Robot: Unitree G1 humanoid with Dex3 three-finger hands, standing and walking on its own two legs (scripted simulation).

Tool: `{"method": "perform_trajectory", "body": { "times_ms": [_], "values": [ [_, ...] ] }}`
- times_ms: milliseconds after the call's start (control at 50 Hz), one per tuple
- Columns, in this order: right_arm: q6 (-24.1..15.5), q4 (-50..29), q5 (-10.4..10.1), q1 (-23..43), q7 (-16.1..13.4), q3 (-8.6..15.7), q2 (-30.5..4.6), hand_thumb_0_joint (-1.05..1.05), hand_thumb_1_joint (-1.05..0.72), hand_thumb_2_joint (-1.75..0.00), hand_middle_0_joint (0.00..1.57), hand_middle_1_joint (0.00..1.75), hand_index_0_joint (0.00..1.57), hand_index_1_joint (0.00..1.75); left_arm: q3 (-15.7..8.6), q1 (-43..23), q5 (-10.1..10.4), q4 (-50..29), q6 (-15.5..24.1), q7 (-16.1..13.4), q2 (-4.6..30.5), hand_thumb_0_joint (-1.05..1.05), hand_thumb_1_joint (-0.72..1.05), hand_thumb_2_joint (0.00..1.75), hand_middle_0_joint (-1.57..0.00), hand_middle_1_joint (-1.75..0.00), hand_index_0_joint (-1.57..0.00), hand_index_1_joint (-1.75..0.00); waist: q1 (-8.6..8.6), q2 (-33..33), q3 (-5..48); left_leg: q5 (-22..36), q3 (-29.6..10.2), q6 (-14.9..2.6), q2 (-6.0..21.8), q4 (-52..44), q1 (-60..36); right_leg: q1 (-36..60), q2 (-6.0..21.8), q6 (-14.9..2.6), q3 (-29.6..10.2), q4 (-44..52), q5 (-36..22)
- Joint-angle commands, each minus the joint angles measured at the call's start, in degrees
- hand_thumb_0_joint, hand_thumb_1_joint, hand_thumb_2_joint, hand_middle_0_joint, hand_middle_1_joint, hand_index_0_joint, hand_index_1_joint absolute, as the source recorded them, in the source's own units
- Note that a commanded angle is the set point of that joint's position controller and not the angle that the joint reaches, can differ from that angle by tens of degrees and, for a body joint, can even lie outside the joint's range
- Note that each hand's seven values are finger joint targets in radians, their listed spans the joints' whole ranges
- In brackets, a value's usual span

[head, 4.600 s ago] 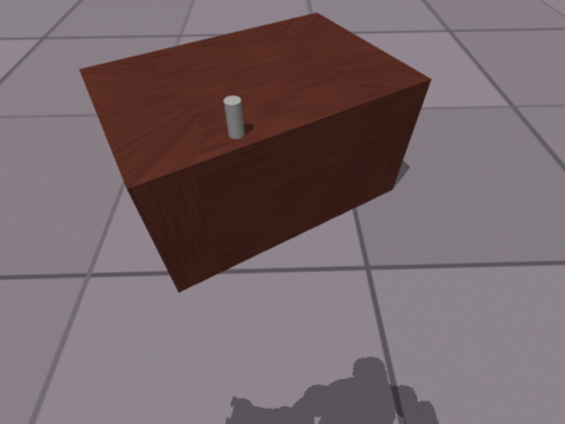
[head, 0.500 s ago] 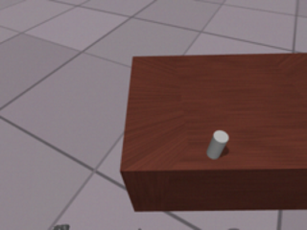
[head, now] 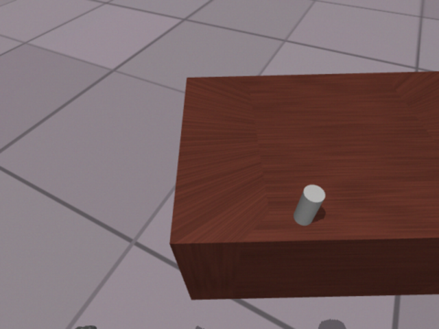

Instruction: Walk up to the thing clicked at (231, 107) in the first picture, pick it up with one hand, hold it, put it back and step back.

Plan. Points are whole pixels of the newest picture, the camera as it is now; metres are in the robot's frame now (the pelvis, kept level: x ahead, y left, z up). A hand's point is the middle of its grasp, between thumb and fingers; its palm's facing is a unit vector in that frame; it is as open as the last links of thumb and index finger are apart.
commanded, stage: stand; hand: right
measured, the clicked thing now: (308, 206) +0.41 -0.21 -0.12
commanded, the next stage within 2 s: none
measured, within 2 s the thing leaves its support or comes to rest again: neither
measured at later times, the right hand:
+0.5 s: hand out of the picture +0.06 -0.26 -0.16, palm faces -0.01 +0.94 -0.33, open 7.4 cm
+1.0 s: hand out of the picture +0.06 -0.26 -0.16, palm faces -0.03 +0.94 -0.33, open 7.4 cm
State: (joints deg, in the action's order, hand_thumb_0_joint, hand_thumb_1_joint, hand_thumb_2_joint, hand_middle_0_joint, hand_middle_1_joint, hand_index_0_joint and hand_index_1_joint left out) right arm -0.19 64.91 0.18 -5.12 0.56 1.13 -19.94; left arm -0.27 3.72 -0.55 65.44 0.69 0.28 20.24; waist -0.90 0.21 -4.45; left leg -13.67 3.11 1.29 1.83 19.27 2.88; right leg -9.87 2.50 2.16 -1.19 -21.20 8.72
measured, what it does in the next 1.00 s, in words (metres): stands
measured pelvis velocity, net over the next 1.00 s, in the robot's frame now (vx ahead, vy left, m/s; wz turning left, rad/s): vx -0.01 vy -0.01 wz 0.02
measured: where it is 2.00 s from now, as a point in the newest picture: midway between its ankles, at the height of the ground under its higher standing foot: outside the picture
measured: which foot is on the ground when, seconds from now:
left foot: down 0.00-1.00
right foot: down 0.00-1.00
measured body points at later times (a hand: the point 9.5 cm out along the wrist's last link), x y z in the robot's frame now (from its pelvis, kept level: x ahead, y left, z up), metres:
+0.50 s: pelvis -0.01 -0.01 +0.00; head -0.01 -0.01 +0.45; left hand +0.06 +0.29 -0.13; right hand +0.06 -0.31 -0.13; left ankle -0.03 +0.13 -0.75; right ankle +0.03 -0.14 -0.75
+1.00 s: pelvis -0.01 -0.01 +0.00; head +0.00 -0.01 +0.45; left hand +0.07 +0.29 -0.13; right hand +0.07 -0.31 -0.14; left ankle -0.03 +0.13 -0.75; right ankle +0.03 -0.14 -0.75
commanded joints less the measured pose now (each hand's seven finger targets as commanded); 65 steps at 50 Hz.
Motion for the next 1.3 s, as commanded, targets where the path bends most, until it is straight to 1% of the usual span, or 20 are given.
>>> {"method": "perform_trajectory", "body": {
  "times_ms": [0, 100, 160, 260, 360, 420, 480, 520, 560, 600, 620, 660, 760, 820, 840, 860, 920, 960, 1000, 1280],
  "values": [
    [-1.27, -3.28, 0.25, 2.22, -0.98, 2.05, -12.25, 0.0, -0.9, -0.9, 0.2, 0.3, 0.2, 0.3, -2.09, -2.15, 0.27, -3.54, 0.82, -0.91, 11.65, 0.0, 0.9, 0.9, -0.2, -0.3, -0.2, -0.3, 0.29, -0.7, 8.03, 14.81, -4.47, -1.65, 6.43, -3.71, 0.65, 5.13, 4.86, -2.87, -3.23, 1.44, -15.01],
    [-1.06, -3.04, 0.27, 2.81, -0.79, 1.92, -12.16, 0.0, -0.9, -0.9, 0.2, 0.3, 0.2, 0.3, -1.95, -1.98, 0.19, -3.38, 0.91, -0.72, 12.1, 0.0, 0.9, 0.9, -0.2, -0.3, -0.2, -0.3, 0.52, -0.19, 5.63, 7.29, -4.81, -1.64, 6.12, -4.96, 1.58, 3.24, 4.88, -2.71, -3.77, 3.83, -8.78],
    [-1.03, -2.96, 0.44, 2.49, -0.66, 1.99, -12.02, 0.0, -0.9, -0.9, 0.2, 0.3, 0.2, 0.3, -2.02, -1.92, 0.12, -3.43, 0.98, -0.68, 12.33, 0.0, 0.9, 0.9, -0.2, -0.3, -0.2, -0.3, 0.5, 0.13, 4.92, 4.6, -4.9, -1.73, 6.0, -5.25, 2.4, 2.63, 4.9, -2.74, -4.08, 4.72, -6.01],
    [-1.11, -3.29, 0.41, 2.43, -0.52, 2.09, -12.0, 0.0, -0.9, -0.9, 0.2, 0.3, 0.2, 0.3, -2.03, -1.36, -0.06, -3.41, 1.33, -0.7, 12.46, 0.0, 0.9, 0.9, -0.2, -0.3, -0.2, -0.3, 0.36, 0.12, 6.56, 6.11, -5.16, -1.92, 6.32, -4.76, 1.37, 3.26, 5.27, -2.75, -3.95, 4.34, -8.86],
    [-1.0, -2.99, 0.53, 1.88, -0.42, 2.01, -12.1, 0.0, -0.9, -0.9, 0.2, 0.3, 0.2, 0.3, -1.96, -1.56, 0.05, -3.61, 1.26, -0.64, 12.37, 0.0, 0.9, 0.9, -0.2, -0.3, -0.2, -0.3, 0.48, -0.47, 4.74, 3.26, -5.28, -1.94, 6.04, -5.14, 3.52, 2.74, 5.01, -2.71, -4.17, 5.42, -4.71],
    [-1.04, -3.26, 0.51, 1.79, -0.44, 2.06, -11.97, 0.0, -0.9, -0.9, 0.2, 0.3, 0.2, 0.3, -1.99, -1.03, -0.07, -3.54, 1.25, -0.55, 12.54, 0.0, 0.9, 0.9, -0.2, -0.3, -0.2, -0.3, 0.54, 0.32, 4.98, 2.94, -5.32, -1.94, 6.03, -5.12, 3.23, 2.19, 5.04, -2.83, -4.18, 5.34, -4.12],
    [-0.97, -2.85, 0.61, 0.97, -0.37, 2.01, -11.69, 0.0, -0.9, -0.9, 0.2, 0.3, 0.2, 0.3, -2.19, -1.37, -0.02, -3.57, 1.15, -0.55, 13.07, 0.0, 0.9, 0.9, -0.2, -0.3, -0.2, -0.3, 0.57, 0.74, 3.76, 0.37, -5.41, -1.87, 5.66, -5.12, 4.34, 1.36, 4.89, -2.77, -4.53, 6.17, 1.14],
    [-0.93, -2.92, 0.61, 0.81, -0.33, 2.12, -11.92, 0.0, -0.9, -0.9, 0.2, 0.3, 0.2, 0.3, -2.2, -1.05, 0.0, -3.59, 1.01, -0.49, 12.99, 0.0, 0.9, 0.9, -0.2, -0.3, -0.2, -0.3, 0.7, 0.4, 3.71, -0.26, -5.51, -1.98, 5.65, -5.3, 4.81, 1.3, 4.93, -2.96, -4.67, 6.25, 2.66],
    [-1.06, -3.03, 0.53, 1.22, -0.31, 2.19, -12.4, 0.0, -0.9, -0.9, 0.2, 0.3, 0.2, 0.3, -2.04, 0.12, -0.07, -3.48, 1.09, -0.37, 12.39, 0.0, 0.9, 0.9, -0.2, -0.3, -0.2, -0.3, 1.0, -0.82, 4.4, 0.3, -5.8, -2.24, 6.01, -5.3, 4.34, 1.59, 4.89, -3.04, -4.49, 5.98, -0.02],
    [-1.2, -3.05, 0.58, 0.93, -0.32, 2.11, -12.15, 0.0, -0.9, -0.9, 0.2, 0.3, 0.2, 0.3, -2.16, -0.07, -0.03, -3.5, 1.12, -0.36, 12.64, 0.0, 0.9, 0.9, -0.2, -0.3, -0.2, -0.3, 0.97, 0.07, 4.77, 1.21, -5.84, -2.06, 6.04, -5.19, 3.84, 1.9, 4.92, -3.16, -4.37, 5.23, -0.45],
    [-1.23, -3.09, 0.59, 0.41, -0.35, 2.07, -12.34, 0.0, -0.9, -0.9, 0.2, 0.3, 0.2, 0.3, -2.11, -0.5, -0.12, -3.59, 1.17, -0.39, 12.33, 0.0, 0.9, 0.9, -0.2, -0.3, -0.2, -0.3, 0.59, -0.38, 5.55, 2.52, -5.93, -2.21, 6.3, -5.13, 4.12, 2.97, 5.1, -3.18, -4.3, 4.79, -3.73],
    [-1.3, -2.9, 0.54, 0.62, -0.4, 1.98, -12.4, 0.0, -0.9, -0.9, 0.2, 0.3, 0.2, 0.3, -2.1, -0.04, 0.09, -3.69, 1.18, -0.34, 12.38, 0.0, 0.9, 0.9, -0.2, -0.3, -0.2, -0.3, 1.03, -0.6, 4.92, 2.45, -5.82, -1.94, 5.92, -5.24, 4.33, 2.72, 4.8, -2.97, -4.05, 4.92, -2.87],
    [-1.27, -3.05, 0.51, -0.17, -0.53, 1.72, -12.08, 0.0, -0.9, -0.9, 0.2, 0.3, 0.2, 0.3, -2.15, -0.46, 0.11, -3.74, 1.14, -0.42, 12.76, 0.0, 0.9, 0.9, -0.2, -0.3, -0.2, -0.3, 0.58, 0.43, 5.29, 4.07, -5.72, -1.89, 6.0, -4.89, 3.93, 2.64, 5.03, -3.09, -4.14, 4.51, -4.47],
    [-1.37, -2.94, 0.47, -0.01, -0.66, 1.63, -12.51, 0.0, -0.9, -0.9, 0.2, 0.3, 0.2, 0.3, -1.97, 0.12, 0.12, -3.8, 1.02, -0.37, 12.11, 0.0, 0.9, 0.9, -0.2, -0.3, -0.2, -0.3, 0.87, -0.87, 5.72, 5.52, -5.92, -1.84, 6.3, -5.11, 4.18, 3.69, 5.15, -3.15, -3.82, 3.75, -7.19],
    [-1.46, -2.88, 0.47, -0.04, -0.61, 1.53, -12.34, 0.0, -0.9, -0.9, 0.2, 0.3, 0.2, 0.3, -1.9, 0.41, 0.19, -3.64, 1.05, -0.37, 12.25, 0.0, 0.9, 0.9, -0.2, -0.3, -0.2, -0.3, 1.04, -0.47, 5.51, 5.52, -5.95, -1.71, 6.22, -5.2, 3.96, 3.44, 4.98, -3.04, -3.59, 3.82, -6.03],
    [-1.42, -3.06, 0.56, -0.03, -0.69, 1.51, -12.32, 0.0, -0.9, -0.9, 0.2, 0.3, 0.2, 0.3, -1.97, -0.13, 0.14, -3.66, 0.98, -0.41, 12.2, 0.0, 0.9, 0.9, -0.2, -0.3, -0.2, -0.3, 0.77, -0.45, 5.38, 5.62, -5.78, -1.82, 6.31, -5.04, 4.25, 3.46, 5.17, -3.15, -3.77, 3.86, -6.81],
    [-1.26, -2.85, 0.28, 0.26, -0.64, 1.49, -12.34, 0.0, -0.9, -0.9, 0.2, 0.3, 0.2, 0.3, -1.88, 0.13, 0.12, -3.6, 0.91, -0.4, 12.38, 0.0, 0.9, 0.9, -0.2, -0.3, -0.2, -0.3, 1.14, -0.06, 4.54, 3.5, -6.02, -1.69, 6.08, -5.16, 4.19, 2.32, 4.76, -3.01, -3.6, 4.41, -2.82],
    [-1.26, -3.07, 0.46, -0.25, -0.62, 1.38, -12.05, 0.0, -0.9, -0.9, 0.2, 0.3, 0.2, 0.3, -1.93, -0.18, -0.01, -3.74, 0.88, -0.41, 12.57, 0.0, 0.9, 0.9, -0.2, -0.3, -0.2, -0.3, 0.77, 0.36, 4.89, 3.59, -5.82, -1.78, 6.08, -5.19, 4.68, 2.85, 5.02, -3.15, -3.79, 4.47, -3.79],
    [-1.33, -3.12, 0.41, -0.04, -0.66, 1.49, -12.53, 0.0, -0.9, -0.9, 0.2, 0.3, 0.2, 0.3, -1.89, 0.04, 0.08, -3.73, 1.04, -0.41, 12.14, 0.0, 0.9, 0.9, -0.2, -0.3, -0.2, -0.3, 0.82, -0.34, 5.66, 5.49, -5.78, -1.97, 6.24, -4.7, 4.04, 3.64, 5.35, -3.16, -3.93, 4.09, -7.54],
    [-1.36, -3.37, 0.47, 0.29, -0.88, 1.38, -12.57, 0.0, -0.9, -0.9, 0.2, 0.3, 0.2, 0.3, -1.94, -0.15, 0.1, -3.72, 1.05, -0.54, 11.95, 0.0, 0.9, 0.9, -0.2, -0.3, -0.2, -0.3, 0.84, -0.75, 7.19, 11.08, -5.43, -1.63, 6.78, -4.12, 2.3, 5.3, 5.55, -3.23, -3.14, 2.67, -12.74]
  ]
}}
